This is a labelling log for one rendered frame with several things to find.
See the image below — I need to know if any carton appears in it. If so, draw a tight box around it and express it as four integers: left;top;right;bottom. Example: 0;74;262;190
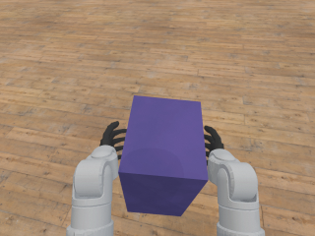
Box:
118;95;209;216

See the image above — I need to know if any left robot hand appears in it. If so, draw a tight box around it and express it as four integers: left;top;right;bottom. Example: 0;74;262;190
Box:
99;121;127;160

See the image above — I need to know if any right robot hand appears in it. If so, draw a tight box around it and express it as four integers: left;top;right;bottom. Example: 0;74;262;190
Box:
204;125;224;166

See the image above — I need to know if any robot right forearm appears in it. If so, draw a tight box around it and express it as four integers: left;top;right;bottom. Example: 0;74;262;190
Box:
208;148;266;236

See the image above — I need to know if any robot left forearm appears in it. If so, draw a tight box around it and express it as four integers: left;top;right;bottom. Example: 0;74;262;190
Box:
66;145;119;236

